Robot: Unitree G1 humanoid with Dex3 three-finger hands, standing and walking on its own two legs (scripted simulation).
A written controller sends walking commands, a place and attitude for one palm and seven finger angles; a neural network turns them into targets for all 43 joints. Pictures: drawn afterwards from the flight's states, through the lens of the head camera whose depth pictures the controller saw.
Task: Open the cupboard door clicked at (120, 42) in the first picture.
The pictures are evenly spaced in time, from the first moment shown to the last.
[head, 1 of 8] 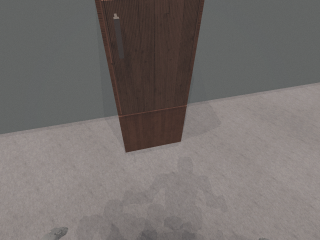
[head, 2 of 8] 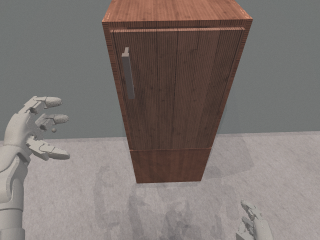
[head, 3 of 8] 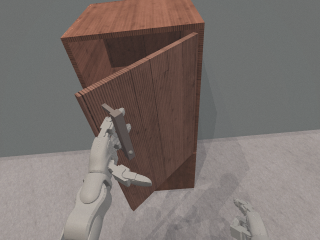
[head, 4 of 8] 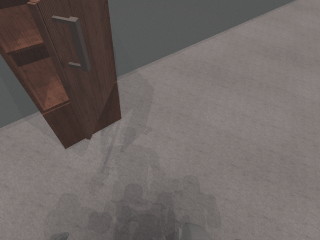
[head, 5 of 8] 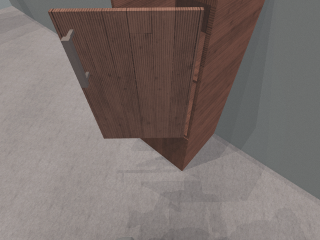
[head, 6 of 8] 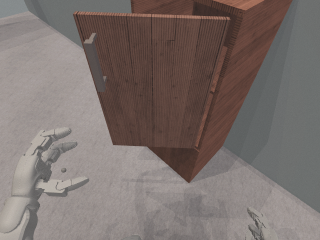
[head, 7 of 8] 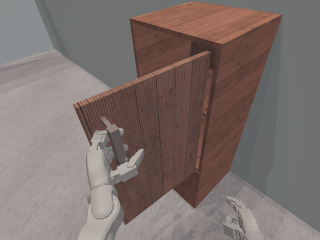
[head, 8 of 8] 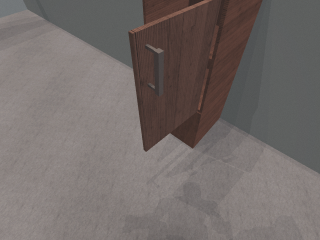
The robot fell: no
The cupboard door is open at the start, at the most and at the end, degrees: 0 86 84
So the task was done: yes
